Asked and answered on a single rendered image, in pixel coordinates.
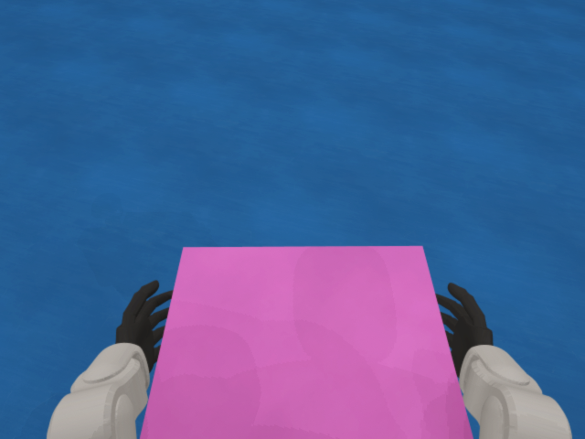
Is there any left robot forearm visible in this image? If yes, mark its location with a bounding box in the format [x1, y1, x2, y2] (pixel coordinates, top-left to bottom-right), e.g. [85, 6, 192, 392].
[47, 343, 150, 439]

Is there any right robot forearm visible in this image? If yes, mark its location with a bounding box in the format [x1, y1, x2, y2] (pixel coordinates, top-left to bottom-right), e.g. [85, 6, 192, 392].
[459, 345, 572, 439]

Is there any carton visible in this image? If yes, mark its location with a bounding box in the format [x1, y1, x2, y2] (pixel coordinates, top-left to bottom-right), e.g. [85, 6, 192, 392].
[140, 246, 473, 439]

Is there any left robot hand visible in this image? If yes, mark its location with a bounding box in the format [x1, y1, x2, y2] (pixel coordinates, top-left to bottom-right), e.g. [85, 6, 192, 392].
[115, 280, 174, 373]

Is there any right robot hand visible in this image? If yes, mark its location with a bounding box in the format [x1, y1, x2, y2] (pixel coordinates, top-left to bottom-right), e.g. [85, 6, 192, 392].
[435, 283, 494, 378]

